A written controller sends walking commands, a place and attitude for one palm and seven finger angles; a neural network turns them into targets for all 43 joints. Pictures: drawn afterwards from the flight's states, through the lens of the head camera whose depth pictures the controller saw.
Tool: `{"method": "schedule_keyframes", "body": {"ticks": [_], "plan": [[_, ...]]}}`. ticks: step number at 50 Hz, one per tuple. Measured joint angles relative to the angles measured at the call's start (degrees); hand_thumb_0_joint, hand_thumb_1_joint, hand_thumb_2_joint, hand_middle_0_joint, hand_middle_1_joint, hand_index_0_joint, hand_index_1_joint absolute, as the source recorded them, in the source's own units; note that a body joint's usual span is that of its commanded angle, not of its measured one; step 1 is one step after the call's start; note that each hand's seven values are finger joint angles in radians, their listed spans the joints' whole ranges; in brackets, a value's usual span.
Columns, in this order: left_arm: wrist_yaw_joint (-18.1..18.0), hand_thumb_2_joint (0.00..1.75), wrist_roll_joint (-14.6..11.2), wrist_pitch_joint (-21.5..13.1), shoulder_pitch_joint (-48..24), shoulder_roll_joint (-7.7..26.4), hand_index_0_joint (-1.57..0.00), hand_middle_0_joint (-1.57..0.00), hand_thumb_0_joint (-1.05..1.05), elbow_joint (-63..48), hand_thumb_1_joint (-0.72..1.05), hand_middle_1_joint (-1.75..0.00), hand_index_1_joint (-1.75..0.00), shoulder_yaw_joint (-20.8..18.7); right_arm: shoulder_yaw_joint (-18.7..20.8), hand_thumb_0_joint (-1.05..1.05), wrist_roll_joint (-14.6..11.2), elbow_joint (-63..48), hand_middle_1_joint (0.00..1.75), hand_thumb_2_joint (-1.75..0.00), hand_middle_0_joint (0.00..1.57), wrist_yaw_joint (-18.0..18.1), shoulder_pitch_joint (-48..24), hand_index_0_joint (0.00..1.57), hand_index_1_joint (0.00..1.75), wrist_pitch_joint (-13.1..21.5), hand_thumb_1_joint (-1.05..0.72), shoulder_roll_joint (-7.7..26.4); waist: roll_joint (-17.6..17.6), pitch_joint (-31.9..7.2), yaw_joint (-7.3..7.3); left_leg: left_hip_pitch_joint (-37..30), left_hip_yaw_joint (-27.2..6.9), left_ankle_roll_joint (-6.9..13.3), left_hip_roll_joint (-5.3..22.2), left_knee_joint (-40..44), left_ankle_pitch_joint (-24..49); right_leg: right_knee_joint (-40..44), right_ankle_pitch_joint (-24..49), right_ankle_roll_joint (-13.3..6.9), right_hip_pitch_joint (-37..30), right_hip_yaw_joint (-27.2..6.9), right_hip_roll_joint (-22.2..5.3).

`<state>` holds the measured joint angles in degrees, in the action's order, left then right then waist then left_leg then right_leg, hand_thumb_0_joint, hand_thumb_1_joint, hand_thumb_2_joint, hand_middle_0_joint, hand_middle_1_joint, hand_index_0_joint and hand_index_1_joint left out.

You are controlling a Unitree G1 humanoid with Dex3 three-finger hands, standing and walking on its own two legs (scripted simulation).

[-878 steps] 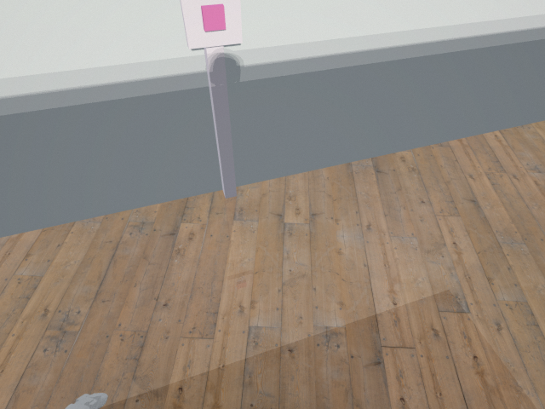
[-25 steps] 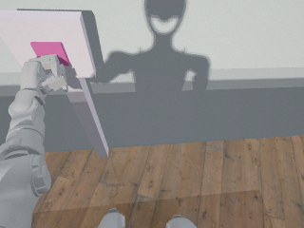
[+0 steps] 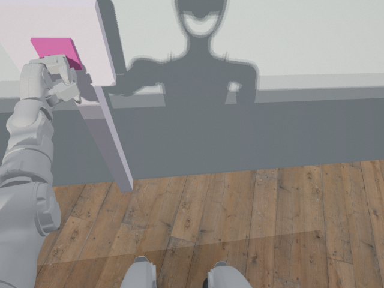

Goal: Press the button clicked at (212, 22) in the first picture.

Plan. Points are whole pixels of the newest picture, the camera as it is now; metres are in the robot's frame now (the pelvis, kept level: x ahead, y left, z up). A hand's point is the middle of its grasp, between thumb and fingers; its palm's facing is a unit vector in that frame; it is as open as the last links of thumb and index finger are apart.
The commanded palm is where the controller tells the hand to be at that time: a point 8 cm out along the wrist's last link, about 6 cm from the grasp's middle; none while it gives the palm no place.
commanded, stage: pull the fist back off the button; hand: left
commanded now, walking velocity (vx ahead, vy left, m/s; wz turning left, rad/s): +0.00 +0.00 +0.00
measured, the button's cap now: (59, 51) +0.55 +0.24 +0.15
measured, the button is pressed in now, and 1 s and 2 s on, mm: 9 0 0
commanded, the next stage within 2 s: draw the hand back to the body in 0.94 s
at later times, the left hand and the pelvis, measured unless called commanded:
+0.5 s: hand (78, 92) +0.48 +0.20 +0.11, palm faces +0.07 -1.00 +0.01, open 3.0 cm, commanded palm +0.43 +0.25 +0.12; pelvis +0.03 +0.00 +0.01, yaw -1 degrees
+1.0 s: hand (71, 123) +0.40 +0.20 +0.11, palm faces +0.07 -1.00 +0.01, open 3.1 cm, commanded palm +0.38 +0.25 +0.12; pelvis +0.05 -0.01 +0.02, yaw +1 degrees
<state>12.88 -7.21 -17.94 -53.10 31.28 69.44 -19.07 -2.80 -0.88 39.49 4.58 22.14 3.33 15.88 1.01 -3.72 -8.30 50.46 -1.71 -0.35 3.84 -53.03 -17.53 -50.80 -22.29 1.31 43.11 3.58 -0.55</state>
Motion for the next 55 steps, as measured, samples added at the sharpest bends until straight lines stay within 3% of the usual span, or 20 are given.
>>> {"method": "schedule_keyframes", "body": {"ticks": [7, 17, 30, 44, 55], "plan": [[0.1, 0.92, 0.1, 0.1, 1.3, -1.0, -1.36, -1.30, -0.01, -1.5, 0.73, -1.50, -1.50, -0.8, 0.5, 0.01, 0.2, -0.5, 0.30, -0.89, 0.20, -0.5, 0.0, 0.20, 0.30, -0.2, -0.91, -0.2, 0.0, -0.3, 0.38, -0.4, 0.2, 0.0, 0.0, 0.0, -0.3, 0.1, -0.2, 0.0, -0.4, -0.2, 0.0], [-0.6, 0.92, -1.1, 0.2, 7.9, -5.2, -1.32, -1.30, -0.01, -8.6, 0.80, -1.50, -1.50, -0.7, 1.3, 0.01, -0.1, -1.6, 0.30, -0.89, 0.20, -1.3, -0.5, 0.20, 0.30, -1.7, -0.91, -0.8, 0.4, -0.6, 2.26, -3.9, 1.0, 0.0, 0.1, 1.4, -1.1, 1.6, -0.7, 0.1, -3.5, -1.0, 0.0], [0.4, 0.90, -4.0, 2.0, 23.2, -9.8, -1.30, -1.30, 0.01, -23.4, 0.89, -1.50, -1.50, -1.7, 1.6, 0.01, -1.2, -5.1, 0.30, -0.89, 0.20, -1.6, -2.7, 0.20, 0.30, -3.6, -0.91, -1.5, 0.7, -1.5, 3.93, -11.2, 2.7, -0.3, 0.6, 4.8, -2.6, 4.7, -1.7, -0.1, -9.9, -2.5, 0.4], [1.2, 0.90, -7.3, 4.9, 38.0, -14.1, -1.30, -1.30, 0.02, -40.2, 0.90, -1.50, -1.50, 2.1, 2.1, 0.01, -1.5, -6.3, 0.30, -0.89, 0.20, -1.0, -6.9, 0.20, 0.30, -2.6, -0.91, -1.0, 1.0, -1.2, 7.12, -16.3, 1.9, -0.8, -0.3, 6.8, -3.1, 6.5, -2.8, -0.4, -15.4, -1.5, -0.3], [1.5, 0.90, -7.3, 5.8, 36.9, -13.9, -1.30, -1.30, 0.02, -39.7, 0.90, -1.50, -1.50, 2.8, 1.1, 0.01, -1.3, -6.1, 0.30, -0.89, 0.20, -0.6, -9.1, 0.20, 0.30, -2.0, -0.91, -1.5, 1.0, -0.9, 7.54, -17.0, 1.1, -1.2, -0.5, 7.1, -2.3, 6.1, -2.7, -0.8, -16.1, -0.8, -0.4]]}}
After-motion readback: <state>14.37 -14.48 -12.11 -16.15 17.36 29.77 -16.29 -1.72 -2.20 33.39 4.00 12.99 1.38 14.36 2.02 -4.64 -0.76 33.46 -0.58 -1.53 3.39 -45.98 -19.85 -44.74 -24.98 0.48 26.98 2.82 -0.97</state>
